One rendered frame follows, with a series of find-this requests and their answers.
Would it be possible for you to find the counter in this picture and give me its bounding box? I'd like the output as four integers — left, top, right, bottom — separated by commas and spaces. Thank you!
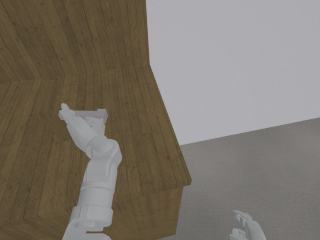
0, 0, 192, 240

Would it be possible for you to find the right robot hand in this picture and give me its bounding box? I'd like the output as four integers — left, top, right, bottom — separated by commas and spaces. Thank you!
229, 210, 266, 240

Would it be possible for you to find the tap lever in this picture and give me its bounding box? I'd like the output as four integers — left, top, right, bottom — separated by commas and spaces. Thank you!
58, 109, 108, 123

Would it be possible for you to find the left robot forearm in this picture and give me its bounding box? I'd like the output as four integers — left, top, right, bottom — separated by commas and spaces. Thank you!
62, 134, 122, 240

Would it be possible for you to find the left robot hand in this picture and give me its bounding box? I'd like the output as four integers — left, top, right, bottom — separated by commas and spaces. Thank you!
60, 103, 105, 152

